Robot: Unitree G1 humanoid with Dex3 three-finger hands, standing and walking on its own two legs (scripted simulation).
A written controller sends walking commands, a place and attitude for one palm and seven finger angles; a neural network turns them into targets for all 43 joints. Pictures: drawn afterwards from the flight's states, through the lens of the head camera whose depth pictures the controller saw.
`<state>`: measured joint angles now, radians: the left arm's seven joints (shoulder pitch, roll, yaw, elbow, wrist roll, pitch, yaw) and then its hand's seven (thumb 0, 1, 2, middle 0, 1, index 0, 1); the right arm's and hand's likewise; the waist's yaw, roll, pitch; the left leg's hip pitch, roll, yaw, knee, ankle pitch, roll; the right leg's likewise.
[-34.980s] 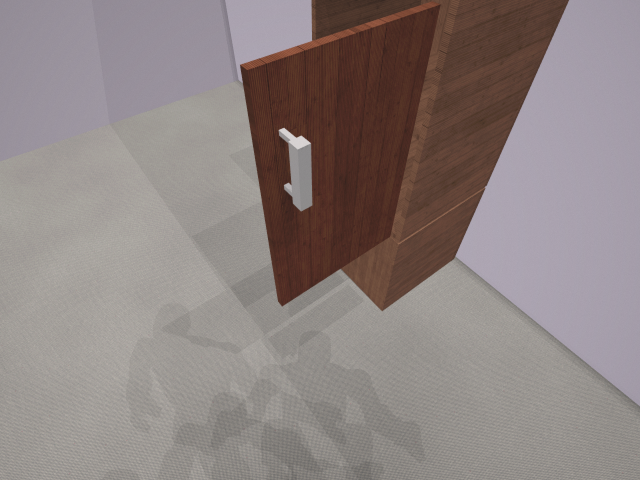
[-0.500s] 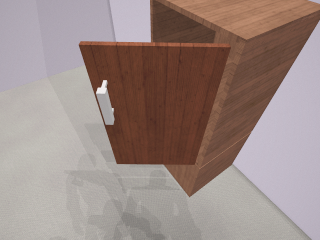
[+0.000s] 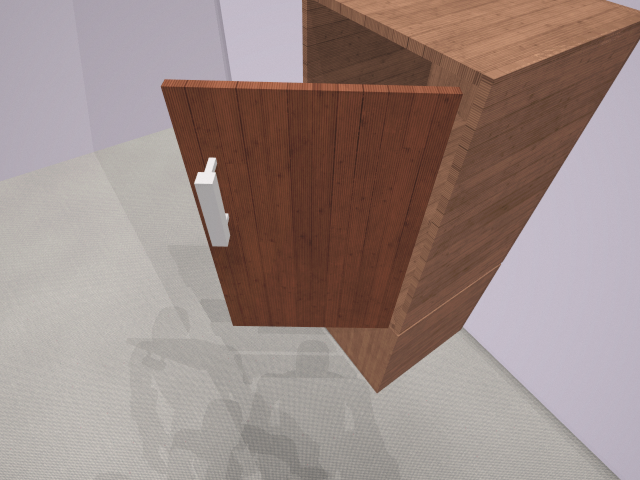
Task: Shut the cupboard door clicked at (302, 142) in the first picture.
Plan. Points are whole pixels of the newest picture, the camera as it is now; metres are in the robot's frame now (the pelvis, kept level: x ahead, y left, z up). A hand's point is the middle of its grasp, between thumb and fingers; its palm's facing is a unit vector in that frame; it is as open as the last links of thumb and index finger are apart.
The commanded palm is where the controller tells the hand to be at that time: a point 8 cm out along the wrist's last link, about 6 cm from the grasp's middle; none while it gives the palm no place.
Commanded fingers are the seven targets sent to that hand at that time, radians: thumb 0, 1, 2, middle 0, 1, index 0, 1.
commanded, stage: look again from close up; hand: left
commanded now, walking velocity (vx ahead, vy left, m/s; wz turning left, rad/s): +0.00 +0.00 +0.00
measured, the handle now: (216, 202) +0.47 +0.19 +0.07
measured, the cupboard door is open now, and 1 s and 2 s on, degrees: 55 55 55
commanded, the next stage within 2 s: raise the hand and make a fist in 0.26 s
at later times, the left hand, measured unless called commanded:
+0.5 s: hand out of the picture +0.12 +0.20 -0.08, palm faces +0.24 -0.95 -0.19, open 7.2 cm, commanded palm +0.09 +0.22 -0.06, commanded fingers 0.00 0.90 0.90 -0.33 -0.44 -0.33 -0.44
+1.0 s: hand (178, 466) +0.14 +0.17 -0.01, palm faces +0.06 -1.00 -0.06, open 5.1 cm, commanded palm +0.11 +0.23 -0.01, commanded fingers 0.00 0.90 0.90 -0.79 -0.94 -0.79 -0.94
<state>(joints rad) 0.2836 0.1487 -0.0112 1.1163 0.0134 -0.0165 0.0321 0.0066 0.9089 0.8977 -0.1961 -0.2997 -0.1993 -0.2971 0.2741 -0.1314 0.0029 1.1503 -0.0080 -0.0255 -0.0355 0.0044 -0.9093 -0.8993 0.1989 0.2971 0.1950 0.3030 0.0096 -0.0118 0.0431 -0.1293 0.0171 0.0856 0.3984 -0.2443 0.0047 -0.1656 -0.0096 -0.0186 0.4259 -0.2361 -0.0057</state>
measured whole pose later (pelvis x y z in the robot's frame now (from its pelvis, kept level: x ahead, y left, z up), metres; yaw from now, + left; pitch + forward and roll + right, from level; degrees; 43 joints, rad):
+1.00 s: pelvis -0.04 -0.02 -0.09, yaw +5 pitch +11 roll -2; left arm 0.46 0.22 0.09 -0.17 -0.26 -0.40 -0.26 0.02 0.90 0.90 -0.61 -0.75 -0.61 -0.75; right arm 0.17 -0.20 0.03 0.50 0.02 -0.23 -0.05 0.01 -0.90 -0.90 0.20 0.30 0.20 0.30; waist 0.06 0.04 -0.10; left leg -0.86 0.04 -0.05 1.18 -0.52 -0.02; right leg -0.82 -0.02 -0.14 1.13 -0.51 -0.04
